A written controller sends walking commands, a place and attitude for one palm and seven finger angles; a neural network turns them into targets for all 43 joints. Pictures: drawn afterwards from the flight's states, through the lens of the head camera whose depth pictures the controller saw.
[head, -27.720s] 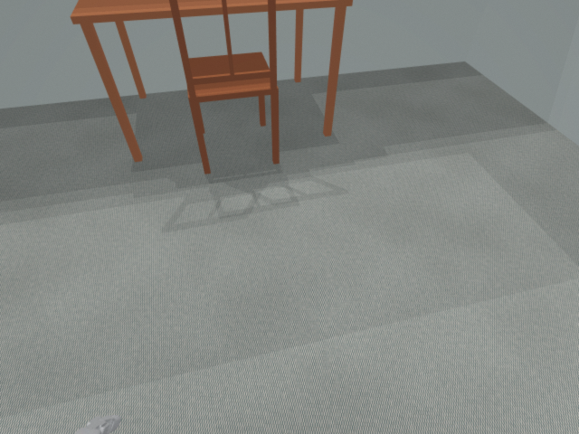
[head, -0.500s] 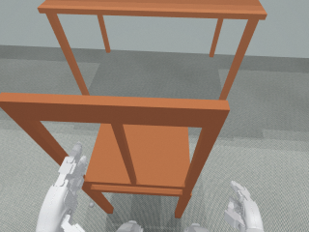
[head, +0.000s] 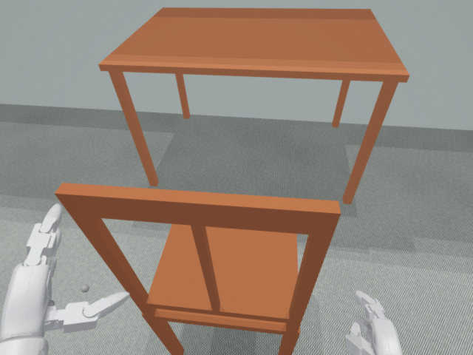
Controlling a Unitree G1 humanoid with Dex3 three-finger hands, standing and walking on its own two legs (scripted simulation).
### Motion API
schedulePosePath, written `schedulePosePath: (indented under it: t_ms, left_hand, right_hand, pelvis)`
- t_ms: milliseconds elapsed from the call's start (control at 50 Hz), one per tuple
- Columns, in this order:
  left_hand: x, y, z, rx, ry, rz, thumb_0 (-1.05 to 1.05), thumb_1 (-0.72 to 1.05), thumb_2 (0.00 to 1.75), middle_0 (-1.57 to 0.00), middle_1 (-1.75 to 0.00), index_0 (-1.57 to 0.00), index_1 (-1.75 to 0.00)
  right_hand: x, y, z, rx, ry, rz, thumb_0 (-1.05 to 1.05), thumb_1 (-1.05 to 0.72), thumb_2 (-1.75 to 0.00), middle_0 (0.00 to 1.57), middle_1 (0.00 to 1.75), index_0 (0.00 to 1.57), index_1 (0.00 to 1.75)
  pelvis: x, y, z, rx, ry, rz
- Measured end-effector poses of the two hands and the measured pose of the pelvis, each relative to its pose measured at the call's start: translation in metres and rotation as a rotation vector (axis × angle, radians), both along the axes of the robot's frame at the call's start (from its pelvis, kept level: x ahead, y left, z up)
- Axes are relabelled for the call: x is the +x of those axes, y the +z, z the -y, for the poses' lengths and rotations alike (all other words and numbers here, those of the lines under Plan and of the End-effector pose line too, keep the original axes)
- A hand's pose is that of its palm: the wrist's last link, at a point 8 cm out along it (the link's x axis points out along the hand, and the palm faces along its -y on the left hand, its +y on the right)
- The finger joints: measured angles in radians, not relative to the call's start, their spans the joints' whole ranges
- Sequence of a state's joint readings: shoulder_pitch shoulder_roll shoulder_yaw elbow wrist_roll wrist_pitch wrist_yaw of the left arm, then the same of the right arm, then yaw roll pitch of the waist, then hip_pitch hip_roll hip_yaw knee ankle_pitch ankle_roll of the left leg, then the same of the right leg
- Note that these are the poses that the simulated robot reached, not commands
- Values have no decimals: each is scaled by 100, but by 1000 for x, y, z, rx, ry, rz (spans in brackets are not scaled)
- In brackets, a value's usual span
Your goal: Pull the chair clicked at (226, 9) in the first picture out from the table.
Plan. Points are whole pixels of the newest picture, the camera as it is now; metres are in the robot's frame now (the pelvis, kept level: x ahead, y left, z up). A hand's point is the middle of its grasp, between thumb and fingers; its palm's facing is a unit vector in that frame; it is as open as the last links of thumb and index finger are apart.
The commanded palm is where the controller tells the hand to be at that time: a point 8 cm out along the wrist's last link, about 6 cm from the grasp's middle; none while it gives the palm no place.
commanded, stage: draw the hand back to the body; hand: left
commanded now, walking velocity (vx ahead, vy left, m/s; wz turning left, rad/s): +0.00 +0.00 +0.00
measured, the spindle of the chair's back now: (208, 273) +0.28 +0.10 -0.05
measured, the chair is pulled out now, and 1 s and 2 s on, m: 0.64 0.64 0.64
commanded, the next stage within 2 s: step back with the hand held close in 0.70 s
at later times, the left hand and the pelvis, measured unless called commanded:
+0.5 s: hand (51, 237) +0.21 +0.26 +0.17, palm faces +0.48 -0.77 -0.43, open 7.8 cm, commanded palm +0.15 +0.30 +0.19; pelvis +0.01 +0.00 +0.02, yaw -1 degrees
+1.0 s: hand (46, 235) +0.21 +0.26 +0.18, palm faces +0.42 -0.77 -0.48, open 7.4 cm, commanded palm +0.14 +0.30 +0.19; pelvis -0.01 +0.00 +0.02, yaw -2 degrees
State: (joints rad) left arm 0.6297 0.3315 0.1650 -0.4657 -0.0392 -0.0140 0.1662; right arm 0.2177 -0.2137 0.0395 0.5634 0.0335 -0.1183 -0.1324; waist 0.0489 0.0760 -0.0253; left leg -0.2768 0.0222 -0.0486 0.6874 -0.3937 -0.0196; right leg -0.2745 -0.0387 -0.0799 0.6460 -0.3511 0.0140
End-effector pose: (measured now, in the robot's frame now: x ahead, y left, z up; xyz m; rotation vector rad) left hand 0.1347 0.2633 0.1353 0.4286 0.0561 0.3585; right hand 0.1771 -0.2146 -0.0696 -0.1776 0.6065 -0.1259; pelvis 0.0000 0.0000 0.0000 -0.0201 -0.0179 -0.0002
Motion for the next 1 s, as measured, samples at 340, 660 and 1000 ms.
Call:
schedulePosePath:
  t_ms: [340,660,1000]
  left_hand:
    - [22,67,-28,141,74,194,0,62,77,-17,-24,-18,-25]
    - [24,58,-21,104,49,161,1,88,89,-21,-30,-21,-30]
    - [29,68,-34,167,7,197,1,89,90,-21,-30,-21,-30]
  right_hand:
    - [14,3,2,11,28,-39,2,-90,-90,20,30,20,30]
    - [3,3,16,-6,-1,-75,2,-90,-90,20,30,20,30]
    - [-15,3,15,-1,-21,-113,2,-90,-90,20,30,20,30]
  pelvis:
    - [13,14,2,9,-17,43]
    - [12,17,4,10,-25,51]
    - [-12,18,-3,8,-40,15]
